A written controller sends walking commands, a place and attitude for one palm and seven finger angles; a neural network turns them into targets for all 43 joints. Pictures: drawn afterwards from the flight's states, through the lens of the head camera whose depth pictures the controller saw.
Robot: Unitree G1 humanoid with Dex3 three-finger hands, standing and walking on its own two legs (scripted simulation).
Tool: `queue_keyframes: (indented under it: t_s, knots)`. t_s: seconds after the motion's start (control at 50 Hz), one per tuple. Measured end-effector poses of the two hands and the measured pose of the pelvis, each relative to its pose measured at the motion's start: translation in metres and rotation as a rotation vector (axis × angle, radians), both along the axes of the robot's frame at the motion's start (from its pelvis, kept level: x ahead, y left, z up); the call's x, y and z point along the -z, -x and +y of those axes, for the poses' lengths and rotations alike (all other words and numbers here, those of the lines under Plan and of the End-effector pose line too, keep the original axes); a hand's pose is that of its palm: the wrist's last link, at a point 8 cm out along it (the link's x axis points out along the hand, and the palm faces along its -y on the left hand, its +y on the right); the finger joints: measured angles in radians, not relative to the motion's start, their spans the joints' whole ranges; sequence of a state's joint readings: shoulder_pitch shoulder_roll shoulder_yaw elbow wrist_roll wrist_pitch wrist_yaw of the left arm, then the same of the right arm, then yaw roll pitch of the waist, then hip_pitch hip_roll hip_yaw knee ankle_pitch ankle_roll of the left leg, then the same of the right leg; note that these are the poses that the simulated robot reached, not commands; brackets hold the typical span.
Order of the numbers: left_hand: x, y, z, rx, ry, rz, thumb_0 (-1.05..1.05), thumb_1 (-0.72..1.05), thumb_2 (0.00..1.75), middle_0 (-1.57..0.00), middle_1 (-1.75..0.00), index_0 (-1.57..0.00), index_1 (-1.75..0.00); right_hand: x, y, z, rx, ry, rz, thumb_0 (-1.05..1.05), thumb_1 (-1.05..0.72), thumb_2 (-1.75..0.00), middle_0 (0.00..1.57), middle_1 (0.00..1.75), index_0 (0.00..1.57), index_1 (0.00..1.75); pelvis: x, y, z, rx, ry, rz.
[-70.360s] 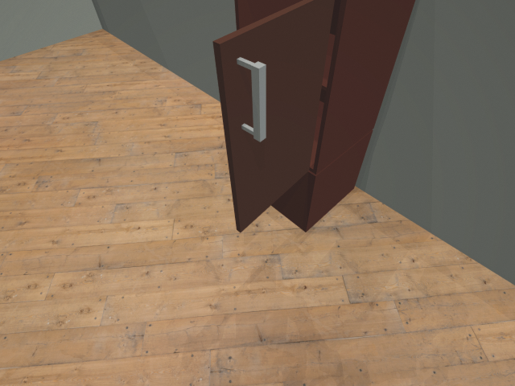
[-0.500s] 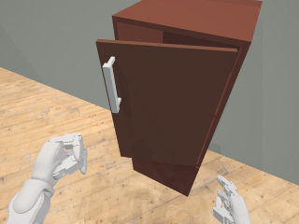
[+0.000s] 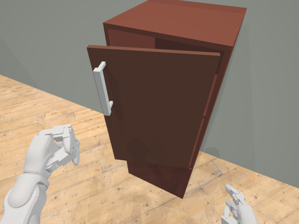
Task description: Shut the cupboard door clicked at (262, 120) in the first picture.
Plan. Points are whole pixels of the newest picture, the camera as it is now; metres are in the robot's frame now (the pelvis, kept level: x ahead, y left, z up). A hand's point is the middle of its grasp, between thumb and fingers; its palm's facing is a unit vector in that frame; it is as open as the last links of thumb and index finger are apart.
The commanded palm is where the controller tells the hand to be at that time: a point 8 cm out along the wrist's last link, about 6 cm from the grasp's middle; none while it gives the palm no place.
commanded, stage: bring the fist close to the handle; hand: left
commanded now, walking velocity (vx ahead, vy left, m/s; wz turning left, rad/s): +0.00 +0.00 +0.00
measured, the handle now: (105, 89) +0.46 +0.20 +0.13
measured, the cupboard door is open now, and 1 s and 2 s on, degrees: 18 18 15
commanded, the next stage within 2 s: push the door shut along its arc in 1.50 s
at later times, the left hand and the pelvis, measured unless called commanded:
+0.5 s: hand (92, 138) +0.28 +0.18 +0.13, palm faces -0.06 -1.00 -0.05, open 3.1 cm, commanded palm +0.26 +0.23 +0.14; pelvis +0.00 +0.01 +0.00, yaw -1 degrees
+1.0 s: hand (99, 113) +0.35 +0.18 +0.14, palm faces +0.00 -1.00 -0.04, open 3.1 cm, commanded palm +0.32 +0.22 +0.14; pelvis +0.01 +0.00 +0.00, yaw -1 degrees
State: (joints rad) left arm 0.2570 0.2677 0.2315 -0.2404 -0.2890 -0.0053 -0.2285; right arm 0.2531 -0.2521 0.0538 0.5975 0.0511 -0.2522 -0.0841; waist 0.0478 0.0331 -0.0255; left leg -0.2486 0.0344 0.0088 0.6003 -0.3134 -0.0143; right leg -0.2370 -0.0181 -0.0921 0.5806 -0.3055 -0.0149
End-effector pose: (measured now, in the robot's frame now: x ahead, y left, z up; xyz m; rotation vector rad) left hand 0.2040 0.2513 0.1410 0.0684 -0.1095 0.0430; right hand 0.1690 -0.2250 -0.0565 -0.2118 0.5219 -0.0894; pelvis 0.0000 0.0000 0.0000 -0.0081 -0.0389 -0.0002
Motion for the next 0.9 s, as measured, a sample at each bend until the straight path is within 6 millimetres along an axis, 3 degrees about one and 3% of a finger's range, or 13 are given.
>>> queue_keyframes:
  t_s: [0.16,0.22,0.36,0.52,0.7,0.9]
  knots:
    - [0.017,-0.002,-0.012,0.067,-0.001,0.12,0.01,0.9,0.9,-1.3,-1.5,-1.3,-1.5,0.003,0.0,0.001,0.015,-0.023,-0.01,0.01,-0.9,-0.9,0.21,0.3,0.2,0.3,0.0,0.003,0.0,0.004,-0.001,0.003]
    - [0.014,-0.007,-0.011,0.052,0.0,0.097,0.01,0.89,0.9,-1.3,-1.5,-1.3,-1.5,0.004,0.0,0.002,0.011,-0.019,-0.009,0.01,-0.9,-0.9,0.21,0.3,0.2,0.3,0.0,0.003,0.0,0.0,-0.002,0.002]
    - [-0.001,-0.032,-0.005,0.028,0.002,0.004,0.01,0.89,0.9,-1.3,-1.5,-1.3,-1.5,0.007,0.0,0.005,0.002,-0.017,0.01,0.01,-0.9,-0.9,0.21,0.3,0.2,0.3,0.0,0.001,0.001,-0.003,-0.002,0.004]
    - [0.013,-0.059,-0.022,0.098,0.019,0.099,0.01,0.9,0.9,-1.3,-1.5,-1.3,-1.5,0.009,0.002,0.004,0.038,-0.024,0.028,0.01,-0.9,-0.9,0.21,0.3,0.2,0.3,-0.001,-0.003,0.006,0.011,-0.008,0.018]
    - [-0.002,-0.078,-0.022,0.054,0.014,0.019,0.01,0.89,0.9,-1.3,-1.5,-1.3,-1.5,0.012,0.002,0.005,0.033,-0.024,0.062,0.01,-0.9,-0.9,0.21,0.3,0.2,0.3,-0.001,-0.007,0.007,0.013,-0.009,0.019]
    - [0.006,-0.105,-0.03,0.073,0.026,0.09,0.01,0.89,0.9,-1.3,-1.5,-1.3,-1.5,0.016,0.004,0.003,0.052,-0.024,0.103,0.01,-0.9,-0.9,0.21,0.3,0.2,0.3,-0.002,-0.006,0.006,0.017,-0.012,0.028]
